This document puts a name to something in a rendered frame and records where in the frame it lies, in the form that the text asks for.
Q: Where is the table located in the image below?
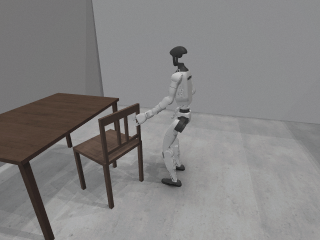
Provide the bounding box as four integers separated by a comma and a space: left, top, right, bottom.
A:
0, 93, 119, 240

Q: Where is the left robot hand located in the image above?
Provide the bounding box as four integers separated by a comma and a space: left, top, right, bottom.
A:
132, 113, 148, 127

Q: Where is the robot left forearm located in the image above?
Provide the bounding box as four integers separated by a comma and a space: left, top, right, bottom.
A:
145, 97, 171, 119

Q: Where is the chair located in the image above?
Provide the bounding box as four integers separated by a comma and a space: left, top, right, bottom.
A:
73, 103, 144, 209

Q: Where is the robot right upper arm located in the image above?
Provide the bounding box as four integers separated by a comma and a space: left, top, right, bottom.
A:
189, 70, 196, 95

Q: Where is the right robot hand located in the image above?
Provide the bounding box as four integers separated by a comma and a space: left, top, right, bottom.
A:
171, 107, 180, 119

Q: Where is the robot left thigh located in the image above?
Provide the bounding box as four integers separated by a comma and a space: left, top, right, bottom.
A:
162, 117, 186, 157

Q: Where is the robot head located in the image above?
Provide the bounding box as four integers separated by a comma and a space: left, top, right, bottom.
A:
169, 46, 189, 73

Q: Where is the robot left upper arm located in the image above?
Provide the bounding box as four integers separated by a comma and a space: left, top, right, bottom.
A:
164, 72, 183, 105

